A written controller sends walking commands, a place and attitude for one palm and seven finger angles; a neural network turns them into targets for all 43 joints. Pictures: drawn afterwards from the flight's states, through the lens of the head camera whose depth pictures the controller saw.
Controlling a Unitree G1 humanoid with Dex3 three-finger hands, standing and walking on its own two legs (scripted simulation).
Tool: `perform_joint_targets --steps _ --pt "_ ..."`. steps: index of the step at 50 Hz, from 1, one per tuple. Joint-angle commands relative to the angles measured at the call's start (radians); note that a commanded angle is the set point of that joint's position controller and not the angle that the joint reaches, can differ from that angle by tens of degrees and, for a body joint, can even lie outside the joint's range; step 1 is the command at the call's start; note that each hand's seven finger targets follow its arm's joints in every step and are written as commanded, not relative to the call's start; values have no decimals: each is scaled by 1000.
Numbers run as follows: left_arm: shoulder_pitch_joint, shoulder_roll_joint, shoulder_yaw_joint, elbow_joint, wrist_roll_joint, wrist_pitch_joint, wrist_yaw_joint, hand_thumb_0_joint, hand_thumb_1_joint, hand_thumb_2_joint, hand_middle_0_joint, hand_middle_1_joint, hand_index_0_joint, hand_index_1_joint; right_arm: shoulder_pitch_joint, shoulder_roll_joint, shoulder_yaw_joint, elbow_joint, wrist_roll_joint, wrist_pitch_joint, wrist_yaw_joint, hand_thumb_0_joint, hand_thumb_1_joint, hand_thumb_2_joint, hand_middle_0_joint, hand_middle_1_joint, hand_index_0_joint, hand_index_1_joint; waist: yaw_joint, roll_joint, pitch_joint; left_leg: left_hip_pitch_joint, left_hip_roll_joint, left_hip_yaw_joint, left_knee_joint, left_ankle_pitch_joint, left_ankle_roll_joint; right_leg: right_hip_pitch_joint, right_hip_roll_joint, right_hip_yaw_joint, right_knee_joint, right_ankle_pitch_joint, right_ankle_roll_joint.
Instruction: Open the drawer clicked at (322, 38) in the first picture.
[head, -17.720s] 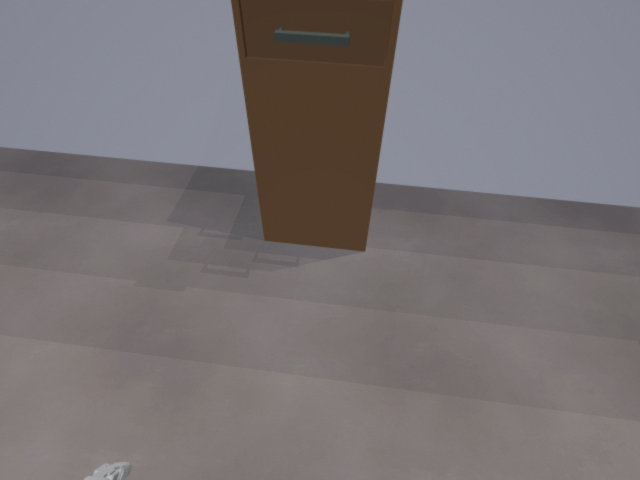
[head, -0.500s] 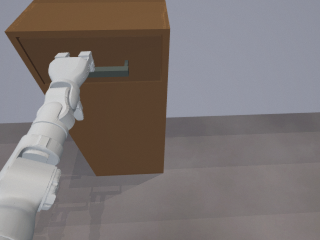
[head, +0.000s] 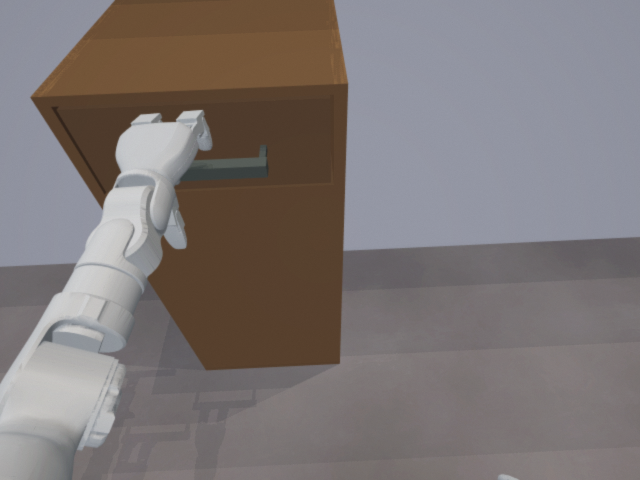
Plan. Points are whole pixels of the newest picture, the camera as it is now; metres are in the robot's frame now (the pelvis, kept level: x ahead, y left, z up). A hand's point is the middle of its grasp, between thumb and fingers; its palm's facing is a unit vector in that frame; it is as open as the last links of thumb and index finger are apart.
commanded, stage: lift the fingers back up to retry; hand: left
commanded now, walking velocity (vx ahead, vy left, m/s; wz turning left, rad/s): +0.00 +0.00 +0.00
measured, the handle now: (204, 161) +0.54 +0.19 +0.11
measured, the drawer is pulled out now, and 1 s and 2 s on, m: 0.00 0.00 0.00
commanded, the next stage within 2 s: re-aim the fingers above the handle in 0.30 s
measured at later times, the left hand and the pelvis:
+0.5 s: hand (180, 183) +0.44 +0.19 +0.16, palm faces +0.02 -0.03 -1.00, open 13.8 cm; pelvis +0.01 -0.02 +0.01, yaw +1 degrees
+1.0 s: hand (192, 185) +0.44 +0.17 +0.15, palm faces +0.01 -0.06 -1.00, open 13.8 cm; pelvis +0.01 -0.02 +0.01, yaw +1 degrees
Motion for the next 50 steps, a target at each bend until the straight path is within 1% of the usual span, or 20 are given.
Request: perform_joint_targets --steps 1,4,10,13,15,20,21,23,24,27,29,30,32,36,38,39,41,44,46,50 --pt "-528 264 114 -245 8 58 34 0 -500 300 -300 -1200 -300 -1200 -49 -141 -45 -112 -3 -23 0 0 -900 -900 200 300 200 300 13 10 -364 361 53 -27 -63 487 -25 30 18 -63 -62 319 -44" --pt "-491 232 86 -295 -5 102 -6 0 -500 300 -300 -1200 -300 -1200 -79 -144 -42 -128 -3 -15 8 0 -900 -900 200 300 200 300 18 -17 -394 381 53 -22 -60 565 -23 81 12 -59 -70 374 -40" --pt "-349 205 45 -204 -20 165 -116 0 -500 300 -300 -1200 -300 -1200 -114 -153 -20 -137 11 19 4 0 -900 -900 200 300 200 300 13 -139 -258 296 43 -3 -90 454 -10 113 -2 -54 -96 403 -28" --pt "-410 231 47 -238 -20 131 -153 0 -500 300 -300 -1200 -300 -1200 -122 -151 -16 -145 12 21 -8 0 -900 -900 200 300 200 300 4 -139 -235 285 35 0 -94 392 -3 112 -7 -44 -107 394 -27" --pt "-459 270 67 -312 -18 77 -162 0 -500 300 -300 -1200 -300 -1200 -126 -146 -16 -154 8 15 -16 0 -900 -900 200 300 200 300 8 -90 -287 308 27 1 -85 396 1 137 -12 -28 -103 406 -29" --pt "-496 317 125 -450 -31 -49 -117 0 -500 300 -300 -1200 -300 -1200 -111 -127 -29 -153 -3 -6 -23 0 -900 -900 200 300 200 300 19 34 -367 382 25 -8 -61 481 -3 129 -5 -24 -90 424 -38" --pt "-471 324 143 -425 -37 -55 -101 0 -500 300 -300 -1200 -300 -1200 -104 -126 -30 -147 -4 -8 -22 0 -900 -900 200 300 200 300 22 23 -356 374 25 -7 -56 492 -4 128 -2 -29 -88 434 -38" --pt "-481 231 78 -445 -58 -52 -76 0 -500 300 -300 -1200 -300 -1200 -107 -118 -32 -138 -1 -15 -12 0 -900 -900 200 300 200 300 9 22 -340 381 29 -5 -57 504 -10 99 0 -39 -88 437 -36" --pt "-469 210 70 -424 -68 -38 -66 0 -500 300 -300 -1200 -300 -1200 -103 -120 -37 -134 0 -18 -6 0 -900 -900 200 300 200 300 7 -16 -342 370 29 -5 -57 505 -11 112 2 -42 -94 435 -35" --pt "-461 262 115 -288 -53 25 -34 0 -500 300 -300 -1200 -300 -1200 -109 -136 -30 -104 5 -12 -6 0 -900 -900 200 300 200 300 11 -66 -278 298 24 6 -76 401 -14 108 0 -43 -101 405 -33" --pt "-454 303 140 -223 -37 62 -28 0 -500 300 -300 -1200 -300 -1200 -118 -147 -23 -95 6 -4 -10 0 -900 -900 200 300 200 300 21 -94 -286 256 20 14 -90 365 -17 151 -9 -35 -109 399 -31" --pt "-479 272 101 -216 -32 74 -31 0 -500 300 -300 -1200 -300 -1200 -127 -140 -18 -99 8 -4 -11 0 -900 -900 200 300 200 300 18 -97 -287 247 17 20 -88 350 -12 155 -15 -28 -109 415 -25" --pt "-470 303 116 -166 -18 94 -42 0 -500 300 -300 -1200 -300 -1200 -125 -145 -15 -97 6 2 -17 0 -900 -900 200 300 200 300 18 -120 -290 230 18 23 -93 336 -9 178 -20 -24 -110 429 -21" --pt "-432 306 105 -245 -21 65 -99 0 -500 300 -300 -1200 -300 -1200 -129 -145 -20 -130 4 8 -22 0 -900 -900 200 300 200 300 18 -115 -360 248 13 27 -83 391 2 251 -30 -10 -92 560 -14" --pt "-406 260 74 -339 -32 34 -123 0 -500 300 -300 -1200 -300 -1200 -131 -139 -26 -147 3 5 -18 0 -900 -900 200 300 200 300 15 -73 -369 297 16 23 -77 436 5 225 -24 -13 -89 565 -16" --pt "-380 235 59 -371 -47 20 -135 0 -500 300 -300 -1200 -300 -1200 -132 -136 -29 -156 1 2 -16 0 -900 -900 200 300 200 300 14 -85 -370 305 17 24 -70 460 8 233 -24 -11 -95 585 -16" --pt "-336 272 100 -351 -54 8 -136 0 -500 300 -300 -1200 -300 -1200 -131 -141 -26 -147 6 4 -17 0 -900 -900 200 300 200 300 16 -82 -290 287 20 21 -77 422 4 188 -18 -18 -101 543 -17" --pt "-386 244 81 -368 -63 -5 -116 0 -500 300 -300 -1200 -300 -1200 -130 -138 -26 -140 11 -1 -16 0 -900 -900 200 300 200 300 10 -62 -243 285 24 13 -93 375 -2 139 -11 -30 -118 425 -27" --pt "-437 301 132 -347 -47 -6 -79 0 -500 300 -300 -1200 -300 -1200 -122 -138 -26 -124 10 -5 -17 0 -900 -900 200 300 200 300 19 -44 -252 284 23 8 -98 359 -6 128 -5 -33 -111 385 -32" --pt "-494 383 205 -354 -28 -3 -15 0 -500 300 -300 -1200 -300 -1200 -115 -133 -27 -108 1 -16 -20 0 -900 -900 200 300 200 300 38 -20 -360 298 21 10 -94 409 -9 191 -7 -26 -98 428 -36"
